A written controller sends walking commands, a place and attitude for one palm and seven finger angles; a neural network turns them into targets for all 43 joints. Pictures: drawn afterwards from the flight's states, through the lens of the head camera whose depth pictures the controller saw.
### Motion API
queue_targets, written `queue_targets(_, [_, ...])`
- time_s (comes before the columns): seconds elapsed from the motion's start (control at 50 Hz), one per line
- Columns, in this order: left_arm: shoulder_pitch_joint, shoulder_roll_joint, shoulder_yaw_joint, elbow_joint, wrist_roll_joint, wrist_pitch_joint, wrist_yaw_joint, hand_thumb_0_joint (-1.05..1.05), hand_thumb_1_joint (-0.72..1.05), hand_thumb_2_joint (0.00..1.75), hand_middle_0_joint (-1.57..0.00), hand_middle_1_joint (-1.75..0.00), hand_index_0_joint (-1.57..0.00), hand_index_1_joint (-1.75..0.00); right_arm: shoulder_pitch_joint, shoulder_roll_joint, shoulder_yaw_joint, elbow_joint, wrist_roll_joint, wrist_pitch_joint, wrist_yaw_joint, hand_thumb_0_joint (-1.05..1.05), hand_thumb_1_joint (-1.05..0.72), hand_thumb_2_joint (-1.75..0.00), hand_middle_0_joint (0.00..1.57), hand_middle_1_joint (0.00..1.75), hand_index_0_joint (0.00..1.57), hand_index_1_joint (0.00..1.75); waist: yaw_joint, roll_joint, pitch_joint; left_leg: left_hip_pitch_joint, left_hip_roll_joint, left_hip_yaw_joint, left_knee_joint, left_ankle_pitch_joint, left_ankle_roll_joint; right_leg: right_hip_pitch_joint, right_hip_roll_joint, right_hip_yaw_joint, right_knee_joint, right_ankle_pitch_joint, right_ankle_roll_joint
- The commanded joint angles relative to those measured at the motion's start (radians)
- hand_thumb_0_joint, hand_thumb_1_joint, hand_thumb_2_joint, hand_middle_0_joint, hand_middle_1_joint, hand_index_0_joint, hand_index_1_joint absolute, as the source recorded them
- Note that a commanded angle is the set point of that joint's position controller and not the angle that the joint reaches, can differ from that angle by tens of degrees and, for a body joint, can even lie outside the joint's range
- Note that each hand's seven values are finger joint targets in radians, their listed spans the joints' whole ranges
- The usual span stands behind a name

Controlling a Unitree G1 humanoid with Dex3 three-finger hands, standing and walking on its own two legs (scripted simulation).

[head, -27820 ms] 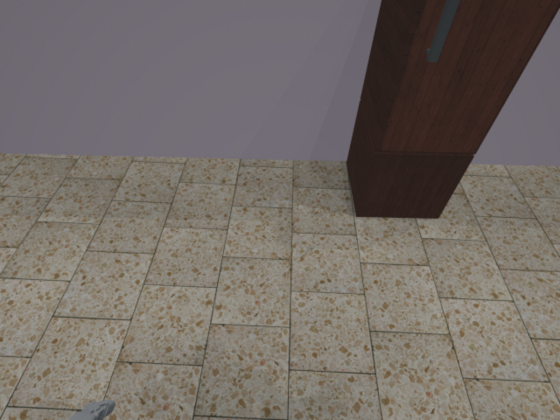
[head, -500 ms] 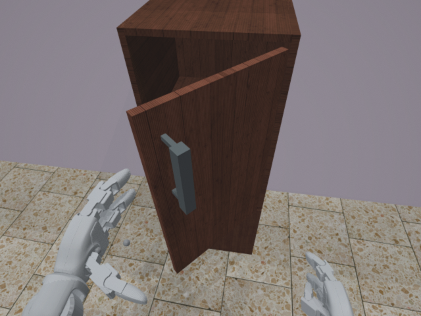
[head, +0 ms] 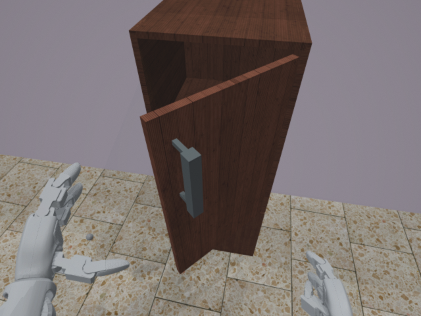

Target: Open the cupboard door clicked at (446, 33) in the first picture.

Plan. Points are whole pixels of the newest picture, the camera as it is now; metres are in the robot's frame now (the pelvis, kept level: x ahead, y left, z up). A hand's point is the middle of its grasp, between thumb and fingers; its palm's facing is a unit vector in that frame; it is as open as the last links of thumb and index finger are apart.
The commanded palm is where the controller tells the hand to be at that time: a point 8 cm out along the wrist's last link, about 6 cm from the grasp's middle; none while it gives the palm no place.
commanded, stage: draw the hand back to the body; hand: left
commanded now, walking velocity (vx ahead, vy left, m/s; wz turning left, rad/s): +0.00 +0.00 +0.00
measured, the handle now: (186, 179) +0.33 +0.09 +0.11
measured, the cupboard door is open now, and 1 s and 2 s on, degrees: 48 48 48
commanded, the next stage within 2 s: step back with the hand held close in 0.88 s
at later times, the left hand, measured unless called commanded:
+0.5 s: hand (64, 205) +0.22 +0.26 +0.15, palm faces +0.44 -0.80 -0.41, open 9.1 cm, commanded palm +0.17 +0.30 +0.17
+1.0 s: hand (57, 207) +0.21 +0.26 +0.16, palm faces +0.46 -0.80 -0.39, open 7.4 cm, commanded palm +0.16 +0.30 +0.18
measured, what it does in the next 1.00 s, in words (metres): stands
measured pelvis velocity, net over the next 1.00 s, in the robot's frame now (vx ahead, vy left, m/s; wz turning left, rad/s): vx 0.01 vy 0.00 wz -0.02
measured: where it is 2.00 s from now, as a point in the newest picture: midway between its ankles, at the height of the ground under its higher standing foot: outside the picture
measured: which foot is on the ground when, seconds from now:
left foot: down 0.00-1.00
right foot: down 0.00-1.00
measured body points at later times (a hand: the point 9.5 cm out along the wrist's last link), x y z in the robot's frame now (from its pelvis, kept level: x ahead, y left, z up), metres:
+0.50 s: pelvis +0.02 +0.00 +0.01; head +0.02 -0.02 +0.46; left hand +0.19 +0.30 +0.18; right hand +0.21 -0.22 -0.08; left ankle -0.03 +0.13 -0.73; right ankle +0.03 -0.14 -0.73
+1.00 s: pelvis +0.01 +0.00 +0.01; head +0.00 -0.02 +0.46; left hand +0.18 +0.30 +0.18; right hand +0.20 -0.22 -0.08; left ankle -0.03 +0.13 -0.73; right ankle +0.03 -0.14 -0.73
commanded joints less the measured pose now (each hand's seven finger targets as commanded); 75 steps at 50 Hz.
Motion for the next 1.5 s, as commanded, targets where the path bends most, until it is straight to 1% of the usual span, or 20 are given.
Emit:
queue_targets(0.0, [-0.134,0.139,0.075,-0.237,0.040,-0.104,0.074,0.00,0.06,0.54,-0.17,-0.30,-0.17,-0.30,-0.122,-0.096,-0.046,-0.138,-0.008,-0.047,-0.009,0.00,-0.90,-0.90,0.20,0.30,0.20,0.30,-0.009,0.037,-0.055,-0.053,-0.026,0.008,-0.163,0.176,0.019,0.113,0.029,0.012,-0.109,0.057,-0.039])
queue_targets(0.14, [-0.105,0.175,0.153,-0.160,0.045,-0.113,0.095,0.00,0.31,0.64,-0.18,-0.30,-0.18,-0.30,-0.141,-0.098,-0.059,-0.105,-0.012,-0.015,-0.012,0.00,-0.90,-0.90,0.20,0.30,0.20,0.30,0.004,-0.038,-0.059,-0.016,-0.020,0.014,-0.188,0.283,0.023,0.174,0.031,0.016,-0.126,0.163,-0.036])
queue_targets(0.28, [-0.114,0.201,0.207,-0.159,0.041,-0.125,0.095,0.00,0.55,0.75,-0.19,-0.30,-0.19,-0.30,-0.152,-0.097,-0.068,-0.096,-0.013,0.011,-0.006,0.00,-0.90,-0.90,0.20,0.30,0.20,0.30,0.012,0.039,-0.089,0.026,-0.021,0.025,-0.192,0.393,0.020,0.215,0.028,0.020,-0.128,0.258,-0.036])
queue_targets(0.34, [-0.120,0.216,0.232,-0.148,0.038,-0.123,0.095,0.00,0.65,0.80,-0.19,-0.30,-0.19,-0.30,-0.147,-0.101,-0.074,-0.091,-0.013,0.021,-0.001,0.00,-0.90,-0.90,0.20,0.30,0.20,0.30,0.010,-0.004,-0.099,0.037,-0.018,0.027,-0.191,0.433,0.019,0.221,0.033,0.017,-0.129,0.291,-0.032])
queue_targets(0.48, [-0.162,0.246,0.286,-0.103,0.029,-0.119,0.096,0.00,0.90,0.90,-0.20,-0.30,-0.20,-0.30,-0.149,-0.102,-0.081,-0.080,-0.009,0.043,-0.002,0.00,-0.90,-0.90,0.20,0.30,0.20,0.30,0.010,0.025,-0.076,0.051,-0.017,0.036,-0.196,0.464,0.018,0.212,0.032,0.021,-0.141,0.315,-0.031])
queue_targets(0.58, [-0.156,0.206,0.241,-0.100,0.029,-0.114,0.085,0.00,0.90,0.90,-0.20,-0.30,-0.20,-0.30,-0.150,-0.108,-0.086,-0.086,-0.009,0.051,0.007,0.00,-0.90,-0.90,0.20,0.30,0.20,0.30,0.004,0.019,-0.083,0.063,-0.014,0.039,-0.199,0.483,0.020,0.210,0.034,0.018,-0.145,0.319,-0.026])
queue_targets(0.64, [-0.170,0.220,0.249,-0.110,0.031,-0.113,0.087,0.00,0.90,0.90,-0.20,-0.30,-0.20,-0.30,-0.152,-0.109,-0.088,-0.088,-0.010,0.052,0.009,0.00,-0.90,-0.90,0.20,0.30,0.20,0.30,0.005,0.001,-0.091,0.065,-0.016,0.038,-0.201,0.461,0.022,0.209,0.038,0.018,-0.148,0.304,-0.026])
queue_targets(0.68, [-0.180,0.232,0.258,-0.133,0.032,-0.116,0.089,0.00,0.90,0.90,-0.20,-0.30,-0.20,-0.30,-0.157,-0.107,-0.086,-0.090,-0.011,0.051,0.008,0.00,-0.90,-0.90,0.20,0.30,0.20,0.30,0.008,0.038,-0.096,0.064,-0.019,0.035,-0.204,0.454,0.019,0.218,0.036,0.021,-0.148,0.297,-0.029])
queue_targets(0.72, [-0.165,0.241,0.273,-0.126,0.033,-0.117,0.092,0.00,0.90,0.90,-0.20,-0.30,-0.20,-0.30,-0.153,-0.103,-0.085,-0.089,-0.012,0.051,0.006,0.00,-0.90,-0.90,0.20,0.30,0.20,0.30,0.012,0.010,-0.107,0.061,-0.019,0.033,-0.206,0.458,0.018,0.226,0.038,0.016,-0.145,0.301,-0.029])
queue_targets(0.88, [-0.167,0.221,0.257,-0.109,0.032,-0.116,0.089,0.00,0.90,0.90,-0.20,-0.30,-0.20,-0.30,-0.160,-0.102,-0.083,-0.086,-0.009,0.050,0.010,0.00,-0.90,-0.90,0.20,0.30,0.20,0.30,0.006,0.034,-0.058,0.042,-0.018,0.034,-0.218,0.400,0.015,0.204,0.039,0.019,-0.160,0.255,-0.031])
queue_targets(0.96, [-0.172,0.232,0.263,-0.095,0.034,-0.120,0.090,0.00,0.90,0.90,-0.20,-0.30,-0.20,-0.30,-0.161,-0.106,-0.084,-0.079,-0.011,0.043,0.009,0.00,-0.90,-0.90,0.20,0.30,0.20,0.30,0.007,0.031,-0.050,0.037,-0.019,0.030,-0.222,0.374,0.015,0.199,0.040,0.017,-0.165,0.230,-0.033])
queue_targets(0.98, [-0.250,0.272,0.289,-0.211,0.030,-0.134,0.094,0.00,0.90,0.90,-0.20,-0.30,-0.20,-0.30,-0.171,-0.106,-0.083,-0.094,-0.010,0.036,0.010,0.00,-0.90,-0.90,0.20,0.30,0.20,0.30,0.010,0.050,-0.103,0.051,-0.021,0.021,-0.219,0.373,0.015,0.223,0.039,0.022,-0.159,0.233,-0.033])
queue_targets(1.0, [-0.281,0.376,0.405,-0.203,0.025,-0.171,0.098,0.00,0.90,0.90,-0.20,-0.30,-0.20,-0.30,-0.155,-0.123,-0.073,-0.129,0.004,0.064,0.008,0.00,-0.90,-0.90,0.20,0.30,0.20,0.30,-0.046,0.005,0.016,-0.042,-0.005,0.034,-0.194,0.262,0.032,0.093,0.002,0.080,-0.202,0.269,-0.029])
queue_targets(1.02, [-0.166,0.295,0.343,-0.115,0.025,-0.171,0.085,0.00,0.90,0.90,-0.20,-0.30,-0.20,-0.30,-0.154,-0.109,-0.076,-0.116,0.000,0.087,0.006,0.00,-0.90,-0.90,0.20,0.30,0.20,0.30,-0.047,-0.067,0.005,-0.048,-0.007,0.017,-0.183,0.233,0.037,0.084,-0.015,0.070,-0.205,0.257,-0.027])
queue_targets(1.06, [-0.116,0.273,0.322,-0.112,0.028,-0.168,0.078,0.00,0.90,0.90,-0.20,-0.30,-0.20,-0.30,-0.166,-0.119,-0.084,-0.131,-0.001,0.108,0.007,0.00,-0.90,-0.90,0.20,0.30,0.20,0.30,-0.049,-0.048,0.010,-0.050,-0.011,0.023,-0.180,0.253,0.034,0.064,-0.020,0.068,-0.203,0.279,-0.028])
queue_targets(1.16, [-0.004,0.283,0.335,-0.168,0.027,-0.189,0.086,0.00,0.90,0.90,-0.20,-0.30,-0.20,-0.30,-0.158,-0.131,-0.102,-0.155,0.000,0.137,0.005,0.00,-0.90,-0.90,0.20,0.30,0.20,0.30,-0.047,0.047,-0.167,-0.036,0.014,0.025,-0.155,0.410,0.027,0.132,-0.028,0.059,-0.098,0.424,-0.022])
queue_targets(1.2, [0.031,0.294,0.350,-0.189,0.025,-0.190,0.090,0.00,0.90,0.90,-0.20,-0.30,-0.20,-0.30,-0.150,-0.126,-0.108,-0.172,0.004,0.150,0.007,0.00,-0.90,-0.90,0.20,0.30,0.20,0.30,-0.049,-0.006,-0.201,-0.052,0.023,0.028,-0.138,0.433,0.024,0.143,-0.029,0.064,-0.069,0.473,-0.019])
queue_targets(1.28, [0.047,0.326,0.388,-0.230,0.024,-0.193,0.100,0.00,0.90,0.90,-0.20,-0.30,-0.20,-0.30,-0.153,-0.119,-0.116,-0.191,0.010,0.166,0.000,0.00,-0.90,-0.90,0.20,0.30,0.20,0.30,-0.052,-0.046,-0.203,-0.107,0.023,0.018,-0.121,0.388,0.021,0.133,-0.041,0.077,-0.045,0.476,-0.019])
queue_targets(1.36, [0.048,0.330,0.398,-0.244,0.029,-0.204,0.110,0.00,0.90,0.90,-0.20,-0.30,-0.20,-0.30,-0.157,-0.125,-0.122,-0.195,0.011,0.164,-0.003,0.00,-0.90,-0.90,0.20,0.30,0.20,0.30,-0.050,0.004,-0.165,-0.177,0.036,0.007,-0.145,0.287,0.034,0.099,-0.032,0.085,-0.019,0.376,-0.012])
queue_targets(1.48, [0.008,0.304,0.380,-0.228,0.047,-0.229,0.122,0.00,0.90,0.90,-0.20,-0.30,-0.20,-0.30,-0.130,-0.134,-0.118,-0.199,0.014,0.139,-0.003,0.00,-0.90,-0.90,0.20,0.30,0.20,0.30,-0.060,-0.001,-0.055,-0.403,0.053,-0.021,-0.184,-0.137,0.072,0.073,-0.034,0.123,-0.005,0.071,-0.010])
